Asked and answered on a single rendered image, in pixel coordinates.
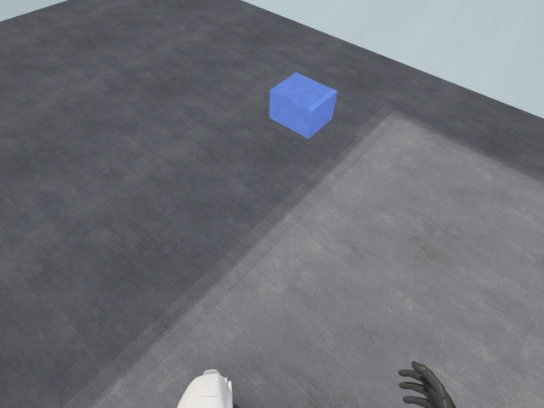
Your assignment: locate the carton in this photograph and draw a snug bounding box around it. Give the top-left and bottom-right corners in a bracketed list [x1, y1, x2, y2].
[269, 73, 337, 139]

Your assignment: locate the robot left thigh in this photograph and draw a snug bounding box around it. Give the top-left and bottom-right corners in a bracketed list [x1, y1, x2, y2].
[177, 374, 233, 408]

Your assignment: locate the robot right hand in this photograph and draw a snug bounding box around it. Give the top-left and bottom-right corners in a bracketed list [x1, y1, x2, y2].
[399, 361, 456, 408]

